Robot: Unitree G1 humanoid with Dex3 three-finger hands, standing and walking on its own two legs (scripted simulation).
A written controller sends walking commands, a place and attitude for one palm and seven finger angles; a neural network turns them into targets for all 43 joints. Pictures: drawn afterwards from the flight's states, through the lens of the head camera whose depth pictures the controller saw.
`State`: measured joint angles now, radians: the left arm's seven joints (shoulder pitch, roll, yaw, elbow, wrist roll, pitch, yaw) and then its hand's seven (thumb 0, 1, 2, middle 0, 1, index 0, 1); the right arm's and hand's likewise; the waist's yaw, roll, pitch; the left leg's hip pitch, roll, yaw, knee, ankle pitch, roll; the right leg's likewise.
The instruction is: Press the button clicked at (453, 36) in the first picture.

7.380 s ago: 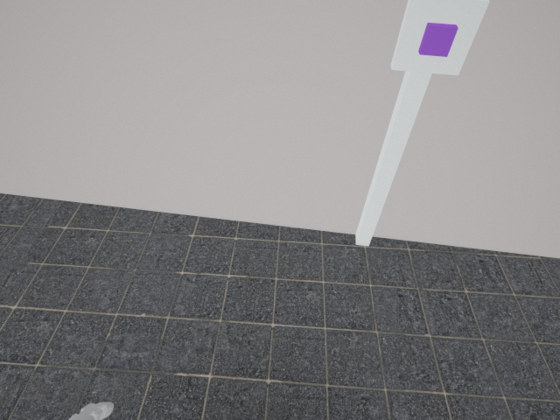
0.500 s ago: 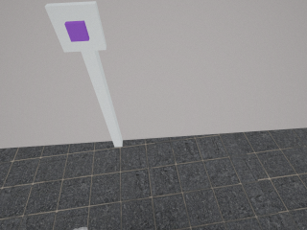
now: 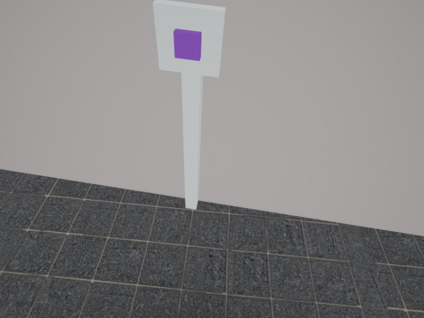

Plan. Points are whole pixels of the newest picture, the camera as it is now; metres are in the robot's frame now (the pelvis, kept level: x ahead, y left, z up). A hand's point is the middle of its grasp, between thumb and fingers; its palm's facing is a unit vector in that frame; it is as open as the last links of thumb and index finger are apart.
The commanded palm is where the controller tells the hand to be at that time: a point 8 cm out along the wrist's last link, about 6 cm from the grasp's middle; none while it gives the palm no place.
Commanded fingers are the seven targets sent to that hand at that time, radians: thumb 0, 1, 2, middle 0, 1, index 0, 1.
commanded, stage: take the last steps up to it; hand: left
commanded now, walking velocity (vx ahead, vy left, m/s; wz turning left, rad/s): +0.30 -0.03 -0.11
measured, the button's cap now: (188, 44) +0.73 +0.18 +0.16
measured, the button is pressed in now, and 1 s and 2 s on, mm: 0 0 0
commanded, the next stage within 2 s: come to a stop and stand still in 0.48 s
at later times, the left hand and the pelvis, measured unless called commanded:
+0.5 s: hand (148, 251) +0.28 +0.19 -0.16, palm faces -0.11 -0.98 -0.17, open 7.4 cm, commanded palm none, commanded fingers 0.00 0.90 0.90 -0.20 -0.30 -0.20 -0.30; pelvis +0.16 +0.03 +0.01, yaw -4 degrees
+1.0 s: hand (138, 248) +0.29 +0.22 -0.18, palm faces +0.00 -0.98 -0.21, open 7.3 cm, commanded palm none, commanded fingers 0.00 0.90 0.90 -0.20 -0.30 -0.20 -0.30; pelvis +0.21 +0.04 +0.00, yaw -4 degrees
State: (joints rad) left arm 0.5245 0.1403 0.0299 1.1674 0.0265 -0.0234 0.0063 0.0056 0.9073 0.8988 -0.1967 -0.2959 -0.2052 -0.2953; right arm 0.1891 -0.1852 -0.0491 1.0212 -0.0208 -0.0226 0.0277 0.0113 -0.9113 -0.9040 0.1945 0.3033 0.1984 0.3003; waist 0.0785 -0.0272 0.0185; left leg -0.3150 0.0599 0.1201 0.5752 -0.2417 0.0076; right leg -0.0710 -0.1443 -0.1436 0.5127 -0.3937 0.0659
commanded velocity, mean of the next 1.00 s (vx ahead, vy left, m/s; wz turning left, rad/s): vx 0.05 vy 0.00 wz -0.04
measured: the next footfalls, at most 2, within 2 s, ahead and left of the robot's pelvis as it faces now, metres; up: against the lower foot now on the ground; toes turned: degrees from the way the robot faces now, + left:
right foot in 0.58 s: +0.32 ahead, -0.11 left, +0.00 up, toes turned -13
left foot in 1.00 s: +0.27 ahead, +0.15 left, +0.00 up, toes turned -2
